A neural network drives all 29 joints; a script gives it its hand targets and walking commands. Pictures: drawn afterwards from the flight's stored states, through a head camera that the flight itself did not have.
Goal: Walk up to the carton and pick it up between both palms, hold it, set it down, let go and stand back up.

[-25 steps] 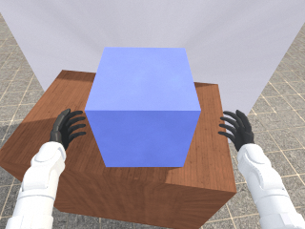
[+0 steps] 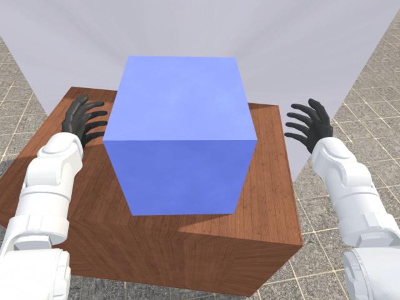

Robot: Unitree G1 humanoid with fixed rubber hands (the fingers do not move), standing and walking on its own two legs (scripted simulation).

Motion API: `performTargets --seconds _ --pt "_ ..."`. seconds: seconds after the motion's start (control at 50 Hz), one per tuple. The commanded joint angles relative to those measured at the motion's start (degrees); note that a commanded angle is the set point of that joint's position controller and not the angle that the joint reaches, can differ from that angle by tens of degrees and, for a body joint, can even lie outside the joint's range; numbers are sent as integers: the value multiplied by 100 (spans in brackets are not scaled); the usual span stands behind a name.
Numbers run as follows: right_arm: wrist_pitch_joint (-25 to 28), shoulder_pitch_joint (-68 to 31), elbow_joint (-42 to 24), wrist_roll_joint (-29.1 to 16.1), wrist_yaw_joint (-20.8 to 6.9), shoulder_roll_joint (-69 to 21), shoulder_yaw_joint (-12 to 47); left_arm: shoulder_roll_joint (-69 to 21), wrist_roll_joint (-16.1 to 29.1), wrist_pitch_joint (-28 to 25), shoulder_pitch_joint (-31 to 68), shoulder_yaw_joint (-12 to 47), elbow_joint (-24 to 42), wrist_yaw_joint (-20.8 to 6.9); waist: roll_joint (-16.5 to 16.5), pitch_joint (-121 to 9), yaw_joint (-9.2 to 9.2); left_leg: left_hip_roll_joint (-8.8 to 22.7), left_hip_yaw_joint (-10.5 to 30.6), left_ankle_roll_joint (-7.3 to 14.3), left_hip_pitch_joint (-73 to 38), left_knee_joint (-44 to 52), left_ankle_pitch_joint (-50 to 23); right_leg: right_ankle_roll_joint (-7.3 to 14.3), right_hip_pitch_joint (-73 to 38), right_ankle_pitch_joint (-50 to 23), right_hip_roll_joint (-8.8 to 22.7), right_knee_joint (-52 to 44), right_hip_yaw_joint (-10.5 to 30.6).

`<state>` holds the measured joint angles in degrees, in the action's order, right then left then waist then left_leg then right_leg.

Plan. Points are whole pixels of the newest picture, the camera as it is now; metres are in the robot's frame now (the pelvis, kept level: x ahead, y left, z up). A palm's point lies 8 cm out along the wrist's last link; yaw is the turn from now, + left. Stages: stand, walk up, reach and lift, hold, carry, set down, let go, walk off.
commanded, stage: reach and lift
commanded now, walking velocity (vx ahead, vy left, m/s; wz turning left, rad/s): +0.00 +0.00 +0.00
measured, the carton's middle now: (183, 137) +0.51 +0.03 +0.03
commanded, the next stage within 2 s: none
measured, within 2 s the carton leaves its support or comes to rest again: neither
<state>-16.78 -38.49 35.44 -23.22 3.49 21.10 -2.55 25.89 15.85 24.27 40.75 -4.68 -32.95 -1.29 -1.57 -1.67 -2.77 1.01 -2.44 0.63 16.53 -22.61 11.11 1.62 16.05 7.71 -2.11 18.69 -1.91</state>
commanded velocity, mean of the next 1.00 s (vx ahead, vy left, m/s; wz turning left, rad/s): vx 0.00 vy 0.00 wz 0.00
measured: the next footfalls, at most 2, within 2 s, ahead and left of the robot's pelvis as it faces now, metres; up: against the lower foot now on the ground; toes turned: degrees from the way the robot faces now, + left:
none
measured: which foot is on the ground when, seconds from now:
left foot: down 0.00-1.00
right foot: down 0.00-1.00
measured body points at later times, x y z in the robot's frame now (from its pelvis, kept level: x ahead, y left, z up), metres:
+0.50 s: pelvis -0.01 +0.00 +0.00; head +0.04 +0.02 +0.44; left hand +0.48 +0.24 +0.18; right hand +0.46 -0.23 +0.18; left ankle +0.00 +0.11 -0.75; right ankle +0.02 -0.10 -0.75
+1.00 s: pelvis +0.00 -0.01 -0.01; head +0.07 +0.01 +0.44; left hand +0.48 +0.24 +0.11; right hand +0.47 -0.22 +0.12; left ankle +0.00 +0.11 -0.75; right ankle +0.02 -0.10 -0.75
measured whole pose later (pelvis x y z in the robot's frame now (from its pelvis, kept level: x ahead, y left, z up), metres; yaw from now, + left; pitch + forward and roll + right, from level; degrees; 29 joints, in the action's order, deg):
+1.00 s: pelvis +0.00 -0.01 -0.01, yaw +2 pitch +17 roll -1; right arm -4.6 -58.5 65.0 -19.8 4.2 18.3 0.9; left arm 26.9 20.6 0.7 62.4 6.8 -74.0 -2.7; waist -1.2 -9.5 -4.0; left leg 0.9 -0.2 -0.2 32.0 -25.6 10.3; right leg 2.3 31.1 8.0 -1.8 22.3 -4.2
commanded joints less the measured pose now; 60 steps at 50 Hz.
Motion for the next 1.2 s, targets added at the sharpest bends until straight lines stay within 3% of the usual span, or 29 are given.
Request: performTargets --seconds 0.0,0.08,0.44,0.64,0.94,1.18 --pt "182 -2934 -784 4 -27 1287 -395 1393 69 -239 3333 -216 639 28 400 -3531 -9 -74 205 -136 -1236 -63 -2009 -233 -1106 -1993 28 122 100" --pt "124 -3506 -462 19 -43 1306 -355 1497 180 -315 3889 -36 147 34 365 -3731 -16 -75 218 -72 -1022 -34 -1751 -263 -1075 -1911 57 159 101" --pt "121 -5213 1099 89 -59 1466 -205 1598 555 -735 5789 750 -1620 56 619 -4614 -174 -69 336 -168 -961 -194 -2066 -218 -631 -2145 61 215 -55" --pt "283 -5430 1710 115 -37 1363 -55 1517 613 -1058 6031 983 -2459 9 672 -4716 -213 -79 388 -220 -968 -261 -2306 -208 -489 -2327 73 242 -121" --pt "1585 -4890 1803 373 87 850 154 1273 478 -2756 5520 954 -3140 -126 537 -5235 -59 -124 251 -242 -208 -483 -2340 -334 -657 -2723 180 700 -86" --pt "2444 -4721 2384 380 128 762 221 997 571 -3742 5473 1170 -3964 -93 640 -5862 -128 -94 178 -359 314 -1012 -2317 -349 15 -2634 200 1213 -126"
